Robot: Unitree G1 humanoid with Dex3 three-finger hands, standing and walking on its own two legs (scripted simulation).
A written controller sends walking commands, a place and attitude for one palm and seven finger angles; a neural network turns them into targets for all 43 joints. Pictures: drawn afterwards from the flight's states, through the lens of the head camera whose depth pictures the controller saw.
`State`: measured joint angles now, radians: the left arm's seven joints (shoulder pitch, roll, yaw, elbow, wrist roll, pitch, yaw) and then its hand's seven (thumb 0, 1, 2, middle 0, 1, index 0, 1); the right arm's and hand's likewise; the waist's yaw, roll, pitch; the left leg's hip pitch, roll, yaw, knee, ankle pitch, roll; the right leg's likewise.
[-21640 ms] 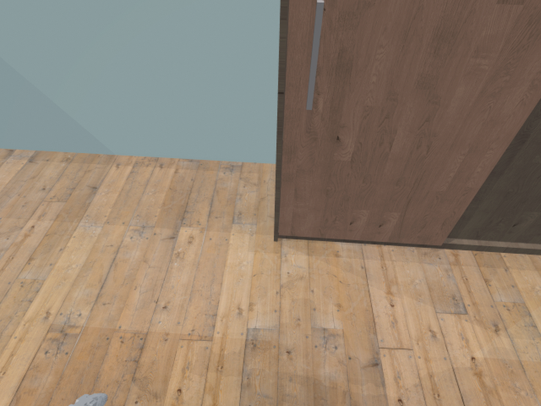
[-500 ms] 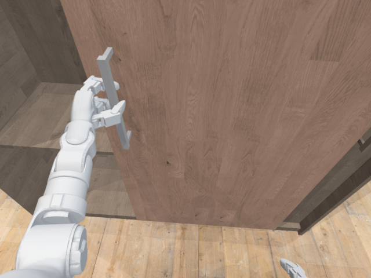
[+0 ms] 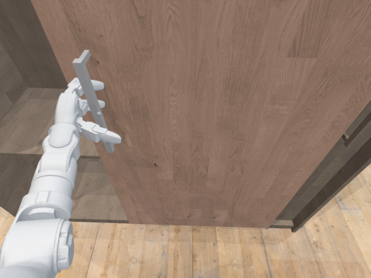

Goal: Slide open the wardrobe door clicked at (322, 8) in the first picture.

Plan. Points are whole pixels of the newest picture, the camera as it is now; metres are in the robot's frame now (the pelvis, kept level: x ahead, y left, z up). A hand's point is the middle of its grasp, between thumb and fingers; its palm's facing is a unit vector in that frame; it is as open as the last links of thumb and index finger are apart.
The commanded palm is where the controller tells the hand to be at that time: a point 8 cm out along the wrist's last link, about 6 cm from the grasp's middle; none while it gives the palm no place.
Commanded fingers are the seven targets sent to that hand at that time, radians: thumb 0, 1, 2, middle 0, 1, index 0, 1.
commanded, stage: slip the hand off the handle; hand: left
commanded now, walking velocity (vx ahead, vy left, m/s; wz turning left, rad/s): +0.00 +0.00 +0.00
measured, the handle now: (99, 108) +0.48 +0.22 +0.11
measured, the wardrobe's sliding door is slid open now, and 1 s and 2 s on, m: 0.56 0.56 0.56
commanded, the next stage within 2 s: draw the hand back to the body in 1.32 s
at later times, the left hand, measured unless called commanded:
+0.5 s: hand (63, 118) +0.42 +0.28 +0.13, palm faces +0.18 -0.96 -0.19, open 14.6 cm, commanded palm +0.39 +0.32 +0.14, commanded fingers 0.00 -0.55 0.20 -0.25 -1.15 -0.25 -1.15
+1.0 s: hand (49, 143) +0.35 +0.29 +0.13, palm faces +0.16 -0.97 -0.19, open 14.6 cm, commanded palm +0.31 +0.33 +0.14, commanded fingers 0.00 -0.55 0.20 -0.25 -1.15 -0.25 -1.15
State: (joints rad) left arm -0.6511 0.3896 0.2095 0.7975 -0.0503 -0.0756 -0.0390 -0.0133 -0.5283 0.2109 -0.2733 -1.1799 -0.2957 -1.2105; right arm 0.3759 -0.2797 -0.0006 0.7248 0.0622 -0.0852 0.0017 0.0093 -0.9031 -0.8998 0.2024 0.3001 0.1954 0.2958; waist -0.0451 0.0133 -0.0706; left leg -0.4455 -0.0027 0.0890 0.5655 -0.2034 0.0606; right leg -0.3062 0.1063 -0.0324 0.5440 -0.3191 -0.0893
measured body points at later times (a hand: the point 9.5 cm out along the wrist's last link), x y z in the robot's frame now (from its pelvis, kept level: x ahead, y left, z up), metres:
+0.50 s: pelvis +0.01 +0.03 +0.00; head +0.03 +0.03 +0.45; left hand +0.40 +0.33 +0.15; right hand +0.14 -0.23 -0.10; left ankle +0.05 +0.08 -0.73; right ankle -0.03 -0.06 -0.73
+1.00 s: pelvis +0.00 +0.05 +0.00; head -0.01 +0.05 +0.45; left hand +0.34 +0.34 +0.14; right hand +0.12 -0.21 -0.10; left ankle +0.05 +0.08 -0.73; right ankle -0.03 -0.06 -0.73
